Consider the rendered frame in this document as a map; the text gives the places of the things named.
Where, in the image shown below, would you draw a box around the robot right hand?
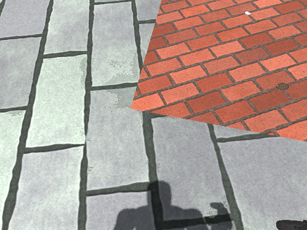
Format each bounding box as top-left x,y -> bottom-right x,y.
276,219 -> 307,230

